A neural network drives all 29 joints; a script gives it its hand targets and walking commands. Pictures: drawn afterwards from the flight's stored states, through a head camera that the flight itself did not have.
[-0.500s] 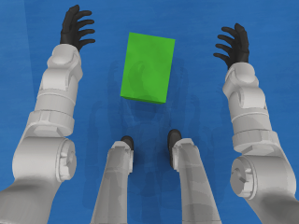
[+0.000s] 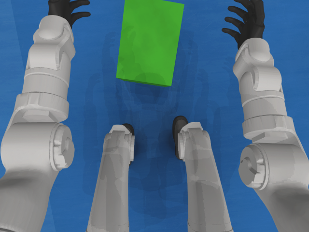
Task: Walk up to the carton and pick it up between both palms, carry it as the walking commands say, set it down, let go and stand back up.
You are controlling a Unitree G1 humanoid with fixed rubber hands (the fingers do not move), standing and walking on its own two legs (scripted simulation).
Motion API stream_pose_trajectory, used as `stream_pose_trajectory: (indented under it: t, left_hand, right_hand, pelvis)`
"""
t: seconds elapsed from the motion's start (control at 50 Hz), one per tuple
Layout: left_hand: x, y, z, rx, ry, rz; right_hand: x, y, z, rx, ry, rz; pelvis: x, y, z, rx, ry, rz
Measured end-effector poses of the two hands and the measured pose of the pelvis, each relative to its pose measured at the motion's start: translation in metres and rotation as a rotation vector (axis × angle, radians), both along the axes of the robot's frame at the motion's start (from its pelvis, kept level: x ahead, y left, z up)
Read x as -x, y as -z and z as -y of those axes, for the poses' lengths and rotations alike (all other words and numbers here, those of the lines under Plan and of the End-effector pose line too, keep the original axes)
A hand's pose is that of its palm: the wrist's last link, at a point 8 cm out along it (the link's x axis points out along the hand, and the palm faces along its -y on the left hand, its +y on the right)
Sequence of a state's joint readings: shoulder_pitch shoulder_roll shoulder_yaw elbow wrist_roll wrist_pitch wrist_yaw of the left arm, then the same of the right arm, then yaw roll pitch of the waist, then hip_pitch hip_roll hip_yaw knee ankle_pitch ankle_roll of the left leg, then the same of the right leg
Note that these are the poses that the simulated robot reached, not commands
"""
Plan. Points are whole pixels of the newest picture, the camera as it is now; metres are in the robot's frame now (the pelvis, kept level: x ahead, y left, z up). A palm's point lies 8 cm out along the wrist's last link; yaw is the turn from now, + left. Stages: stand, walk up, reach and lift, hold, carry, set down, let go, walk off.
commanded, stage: reach and lift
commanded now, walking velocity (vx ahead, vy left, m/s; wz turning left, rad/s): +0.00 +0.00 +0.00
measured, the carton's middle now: (149, 48) +0.55 +0.01 -0.48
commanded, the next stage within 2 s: none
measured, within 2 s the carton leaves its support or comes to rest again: neither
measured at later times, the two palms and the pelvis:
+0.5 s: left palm (93, 38) +0.54 +0.17 -0.31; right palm (211, 49) +0.51 -0.17 -0.31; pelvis -0.02 +0.01 -0.14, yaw -1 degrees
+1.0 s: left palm (106, 49) +0.53 +0.16 -0.42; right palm (213, 56) +0.50 -0.21 -0.40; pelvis -0.01 +0.00 -0.22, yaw -2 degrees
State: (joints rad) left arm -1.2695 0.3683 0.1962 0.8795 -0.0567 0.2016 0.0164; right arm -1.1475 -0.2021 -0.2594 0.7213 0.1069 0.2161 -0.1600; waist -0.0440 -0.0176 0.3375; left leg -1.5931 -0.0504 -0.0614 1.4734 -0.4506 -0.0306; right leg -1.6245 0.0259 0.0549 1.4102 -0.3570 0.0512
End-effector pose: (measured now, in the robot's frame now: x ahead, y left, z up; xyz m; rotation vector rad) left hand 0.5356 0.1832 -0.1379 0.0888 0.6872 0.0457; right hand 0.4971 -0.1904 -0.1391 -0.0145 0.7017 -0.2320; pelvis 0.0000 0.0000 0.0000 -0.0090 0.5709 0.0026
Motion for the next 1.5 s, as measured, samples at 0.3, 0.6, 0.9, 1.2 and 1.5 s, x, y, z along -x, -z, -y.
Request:
stream_pose_trajectory:
  t: [0.3, 0.6, 0.9, 1.2, 1.5]
  left_hand:
    - [-0.004, 0.115, 0.001, -0.003, -0.007, 0.038]
    - [-0.007, 0.197, 0.019, 0.024, 0.001, 0.013]
    - [0.003, 0.273, 0.026, 0.031, 0.007, -0.027]
    - [-0.008, 0.287, 0.015, 0.031, 0.019, -0.035]
    - [-0.01, 0.287, 0.025, 0.043, 0.064, -0.005]
  right_hand:
    - [-0.011, 0.114, -0.018, 0.009, 0.008, 0.053]
    - [-0.014, 0.196, -0.026, -0.02, -0.018, -0.013]
    - [-0.006, 0.254, 0.011, 0.055, -0.04, -0.064]
    - [-0.044, 0.269, -0.018, -0.013, -0.035, -0.061]
    - [-0.024, 0.276, 0.017, 0.063, -0.057, -0.083]
  pelvis:
    - [0.034, 0.1, -0.011, 0.03, -0.017, 0.034]
    - [0.013, 0.16, -0.006, 0.043, -0.008, 0.026]
    - [0.009, 0.211, -0.002, 0.021, 0.012, 0.032]
    - [-0.001, 0.23, -0.006, 0.039, -0.001, 0.032]
    - [-0.004, 0.232, -0.002, 0.034, 0.0, 0.036]
